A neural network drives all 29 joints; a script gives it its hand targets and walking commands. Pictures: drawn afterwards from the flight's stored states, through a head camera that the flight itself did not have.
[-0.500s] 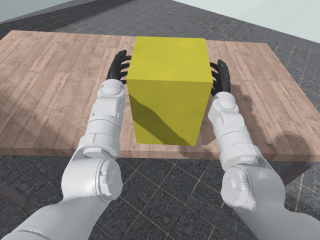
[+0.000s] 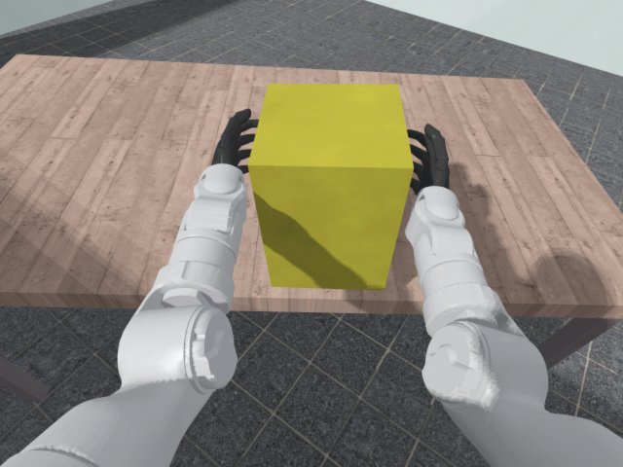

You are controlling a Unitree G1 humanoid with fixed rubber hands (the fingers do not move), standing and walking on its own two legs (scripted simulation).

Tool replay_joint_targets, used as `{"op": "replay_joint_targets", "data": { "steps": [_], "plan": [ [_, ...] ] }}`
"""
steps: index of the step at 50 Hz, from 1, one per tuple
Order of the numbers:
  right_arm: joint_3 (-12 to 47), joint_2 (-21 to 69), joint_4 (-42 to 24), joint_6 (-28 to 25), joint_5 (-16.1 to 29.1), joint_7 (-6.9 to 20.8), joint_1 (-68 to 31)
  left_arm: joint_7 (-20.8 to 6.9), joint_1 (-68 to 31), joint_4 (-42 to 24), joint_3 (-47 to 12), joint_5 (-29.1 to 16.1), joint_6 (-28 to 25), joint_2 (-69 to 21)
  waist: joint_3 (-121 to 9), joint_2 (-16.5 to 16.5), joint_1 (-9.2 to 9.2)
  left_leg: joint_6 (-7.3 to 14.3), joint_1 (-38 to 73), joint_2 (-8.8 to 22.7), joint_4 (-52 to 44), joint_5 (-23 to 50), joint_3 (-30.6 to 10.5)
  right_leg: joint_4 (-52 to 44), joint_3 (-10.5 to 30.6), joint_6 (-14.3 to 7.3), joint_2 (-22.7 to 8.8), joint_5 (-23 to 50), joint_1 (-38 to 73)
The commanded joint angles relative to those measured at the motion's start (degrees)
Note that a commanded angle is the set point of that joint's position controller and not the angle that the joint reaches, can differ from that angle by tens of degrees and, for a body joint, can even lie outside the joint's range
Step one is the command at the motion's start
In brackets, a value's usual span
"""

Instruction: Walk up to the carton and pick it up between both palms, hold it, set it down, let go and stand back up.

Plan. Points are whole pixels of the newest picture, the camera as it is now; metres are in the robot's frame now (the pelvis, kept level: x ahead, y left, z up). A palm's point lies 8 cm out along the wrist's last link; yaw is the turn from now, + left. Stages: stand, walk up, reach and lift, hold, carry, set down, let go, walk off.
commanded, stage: set down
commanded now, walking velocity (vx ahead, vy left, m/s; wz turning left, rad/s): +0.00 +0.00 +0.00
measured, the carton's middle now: (329, 193) +0.45 -0.04 +0.10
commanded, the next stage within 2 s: none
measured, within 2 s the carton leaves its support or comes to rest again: rests again in 1.06 s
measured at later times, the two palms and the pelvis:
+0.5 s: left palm (233, 176) +0.46 +0.10 +0.12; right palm (423, 196) +0.42 -0.17 +0.12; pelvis +0.01 +0.00 +0.00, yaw +0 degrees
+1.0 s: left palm (236, 177) +0.47 +0.09 +0.12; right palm (421, 200) +0.43 -0.17 +0.11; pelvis +0.02 +0.00 +0.00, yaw +0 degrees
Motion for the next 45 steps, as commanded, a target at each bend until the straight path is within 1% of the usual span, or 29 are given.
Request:
{"op": "replay_joint_targets", "data": {
  "steps": [1, 4, 5, 6, 8, 9, 10, 12, 13, 14, 15, 18, 20, 22, 24, 25, 26, 27, 28, 29, 30, 31, 33, 36, 39, 42, 43, 44, 45],
  "plan": [
    [10.4, 31.6, -6.6, -3.9, -5.1, 8.4, -38.3, -10.1, -43.4, -2.5, -9.0, -4.0, -5.9, -27.5, -41.8, 1.6, -4.18, -3.3, 0.5, -1.2, -9.1, 13.8, 3.3, 3.3, -1.4, 5.9, -3.2, 33.9, 16.4],
    [10.2, 30.9, -9.0, -4.1, -6.1, 9.0, -41.2, -10.3, -40.9, 1.4, -6.1, -2.2, -6.0, -25.5, -41.5, 0.8, -2.25, -2.6, -1.6, -0.7, -10.5, 12.2, 3.0, 3.0, -1.1, 5.6, -3.1, 31.7, 17.4],
    [10.5, 30.8, -10.8, -5.6, -5.9, 8.8, -41.1, -10.1, -38.7, -0.3, -8.6, -3.0, -6.0, -28.7, -43.1, 3.6, -3.62, -3.9, 0.6, -0.4, -9.1, 17.5, 2.5, 3.6, -1.7, 5.7, -2.8, 34.5, 16.2],
    [10.6, 31.7, -9.7, -5.0, -6.0, 9.2, -41.0, -10.0, -39.7, 1.6, -7.3, -2.0, -6.3, -26.6, -44.5, 1.3, -2.37, -3.3, 0.5, -0.8, -9.3, 16.3, 3.1, 3.9, -1.7, 6.0, -2.6, 35.5, 16.3],
    [7.0, 30.1, -8.5, -4.6, -7.5, 9.0, -40.0, -10.4, -42.8, 2.1, -7.5, -3.0, -6.2, -25.9, -42.6, 1.6, -4.21, -2.9, -1.7, -0.9, -10.4, 10.9, 3.3, 3.6, -1.9, 5.9, -3.2, 32.3, 15.1],
    [7.5, 29.7, -8.7, -4.2, -7.6, 9.2, -39.4, -10.5, -39.1, 4.3, -6.0, -1.7, -6.1, -25.3, -41.1, 1.5, -3.41, -2.5, -2.0, -1.0, -11.0, 10.5, 3.0, 3.1, -1.3, 5.8, -3.7, 32.1, 16.2],
    [6.9, 30.8, -9.2, -4.9, -8.4, 8.8, -38.9, -10.2, -40.8, 1.6, -7.3, -2.2, -6.8, -27.0, -44.4, 3.1, -5.74, -3.4, -0.3, -0.8, -9.4, 14.3, 3.4, 3.9, -2.1, 5.6, -3.0, 34.5, 15.1],
    [6.5, 30.5, -7.2, -5.5, -8.9, 9.8, -38.6, -9.8, -43.2, -0.4, -8.1, -2.2, -7.7, -27.8, -43.3, 5.3, -4.61, -5.1, 1.9, 0.4, -7.9, 20.7, 3.0, 4.1, -2.6, 5.3, -2.4, 33.2, 11.2],
    [6.3, 31.1, -8.7, -5.5, -10.1, 9.7, -40.2, -9.9, -43.3, 0.7, -6.4, -2.1, -7.8, -26.7, -44.4, 3.0, -3.35, -4.1, 1.8, -0.1, -7.6, 18.8, 3.6, 3.6, -2.2, 5.2, -2.5, 33.7, 11.4],
    [4.8, 29.8, -5.7, -5.2, -10.3, 9.5, -37.9, -9.8, -43.7, 1.0, -8.5, -2.9, -7.9, -26.8, -43.0, 3.4, -6.75, -4.5, 0.4, -0.2, -8.6, 17.3, 3.2, 4.2, -2.6, 5.4, -2.6, 35.1, 13.0],
    [6.1, 29.8, -7.4, -5.3, -10.3, 10.1, -39.8, -9.8, -42.0, 2.0, -7.1, -2.1, -7.9, -26.7, -45.9, 2.2, -4.26, -4.1, 0.7, -0.2, -8.4, 17.6, 3.0, 4.2, -3.0, 5.3, -2.5, 35.0, 13.5],
    [4.9, 31.0, -8.3, -6.6, -10.1, 9.9, -39.2, -9.8, -40.0, 2.1, -7.7, -1.3, -7.7, -28.9, -47.0, 6.2, -4.74, -5.4, 2.7, 0.2, -6.7, 23.4, 2.5, 5.3, -2.9, 5.5, -2.6, 38.5, 12.2],
    [7.1, 31.5, -9.1, -7.5, -9.5, 9.9, -40.4, -9.6, -39.0, 2.3, -8.5, -2.1, -8.5, -29.1, -50.0, 5.2, -2.99, -5.0, 1.7, -0.1, -5.5, 25.0, 2.8, 5.2, -2.5, 5.5, -2.7, 41.0, 12.2],
    [7.1, 33.2, -5.1, -6.7, -9.7, 10.0, -35.8, -9.2, -41.3, -1.5, -8.2, -1.3, -9.7, -28.4, -49.8, 5.3, -3.18, -4.8, 2.5, -0.3, -5.7, 24.3, 3.8, 5.5, -2.1, 5.6, -2.8, 42.9, 13.9],
    [6.3, 32.3, -8.1, -7.7, -10.7, 10.1, -38.4, -9.6, -39.8, 0.7, -8.7, -2.0, -9.4, -27.7, -51.3, 4.4, -4.87, -4.2, 1.6, -0.4, -5.6, 23.2, 3.3, 6.0, -2.0, 6.0, -3.2, 44.7, 12.8],
    [7.0, 32.9, -8.3, -7.9, -11.8, 9.9, -38.4, -9.4, -38.9, 1.8, -7.7, -1.1, -9.9, -28.4, -51.3, 3.4, -3.55, -4.6, -0.1, -0.2, -6.4, 22.9, 3.6, 6.7, -2.4, 6.0, -3.1, 45.5, 15.8],
    [6.4, 32.5, -7.0, -7.1, -12.0, 10.1, -36.9, -9.7, -39.2, 3.0, -7.1, -1.2, -9.9, -27.7, -49.0, 3.2, -4.35, -4.3, -0.5, 0.0, -6.9, 21.9, 3.4, 6.3, -2.6, 6.0, -3.0, 42.5, 16.1],
    [6.7, 31.9, -7.0, -8.4, -10.7, 9.9, -36.2, -9.5, -37.1, 2.1, -9.2, -1.3, -9.5, -29.2, -51.8, 5.6, -5.35, -5.2, 2.0, 0.3, -4.9, 26.6, 2.3, 6.4, -3.1, 5.6, -2.8, 43.8, 13.6],
    [6.2, 31.8, -6.9, -8.3, -11.1, 9.9, -36.1, -9.6, -36.5, 2.5, -9.0, -1.3, -9.5, -28.7, -48.6, 5.6, -5.35, -5.5, 2.4, 0.5, -4.6, 28.3, 2.3, 6.0, -2.8, 5.3, -2.6, 43.1, 12.0],
    [6.3, 32.2, -5.3, -7.8, -11.4, 10.4, -35.2, -9.5, -36.5, 2.6, -6.2, -0.7, -9.4, -27.0, -47.3, 3.4, -2.98, -4.6, 3.2, 0.2, -5.4, 25.4, 3.2, 5.5, -2.7, 5.8, -2.9, 42.2, 11.4],
    [5.5, 32.4, -4.7, -8.4, -11.5, 10.1, -34.1, -9.7, -35.6, 2.8, -7.6, -0.4, -9.6, -29.7, -48.2, 4.6, -5.5, -4.9, 3.8, 0.3, -5.5, 26.2, 2.7, 5.5, -3.1, 5.6, -3.2, 42.4, 10.8],
    [5.6, 32.0, -4.7, -8.6, -11.2, 10.0, -34.6, -9.6, -36.5, 1.8, -9.6, -1.0, -9.8, -30.6, -48.4, 7.0, -5.61, -6.0, 4.6, 0.9, -4.3, 28.9, 2.7, 5.7, -3.2, 4.8, -2.5, 41.3, 10.2],
    [7.2, 32.6, -6.3, -8.8, -11.0, 9.9, -35.3, -9.6, -37.8, 0.4, -9.6, -2.3, -10.3, -31.3, -50.6, 5.7, -4.77, -5.7, 4.4, 0.5, -4.1, 29.6, 3.1, 5.9, -2.8, 4.9, -2.3, 43.5, 10.7],
    [4.5, 31.1, -7.2, -8.3, -13.0, 10.2, -35.7, -9.9, -35.1, 4.1, -4.9, 0.2, -9.6, -26.0, -45.9, 4.5, -3.34, -4.2, -1.6, 0.1, -7.1, 20.2, 3.8, 5.3, -2.0, 5.7, -3.7, 39.5, 14.0],
    [3.9, 31.5, -4.5, -8.2, -12.5, 10.5, -33.7, -10.1, -35.4, 5.1, -7.2, -0.1, -9.6, -28.3, -47.0, 5.4, -5.46, -5.2, 1.5, 0.2, -5.1, 26.1, 2.6, 6.4, -3.0, 5.7, -3.1, 42.9, 11.6],
    [5.6, 32.3, -6.8, -9.5, -13.3, 11.0, -37.3, -9.1, -37.9, 3.1, -7.1, -0.4, -11.2, -30.2, -51.6, 5.8, -3.31, -5.6, 2.3, 0.7, -4.0, 29.5, 2.9, 6.1, -3.5, 5.0, -2.3, 41.0, 10.1],
    [4.8, 31.6, -6.3, -10.1, -13.6, 10.9, -36.4, -9.1, -34.9, 4.1, -7.8, -0.6, -11.3, -30.1, -52.1, 6.0, -4.94, -5.7, 2.8, 0.8, -3.0, 31.5, 2.3, 6.5, -3.2, 5.0, -2.7, 43.1, 9.3],
    [6.1, 32.5, -7.5, -10.1, -13.2, 11.0, -36.8, -9.5, -34.9, 4.3, -6.3, 0.4, -11.1, -28.6, -49.9, 5.3, -2.4, -5.2, 2.5, 0.3, -3.5, 29.7, 3.2, 5.9, -2.8, 5.4, -3.2, 43.6, 10.0],
    [4.2, 31.6, -6.0, -9.9, -13.4, 11.0, -34.2, -9.3, -33.3, 4.4, -6.7, 0.8, -11.1, -28.7, -48.1, 6.2, -3.88, -5.4, 0.3, 0.2, -4.2, 27.9, 2.8, 7.2, -2.9, 5.5, -3.3, 44.7, 11.2]
  ]
}}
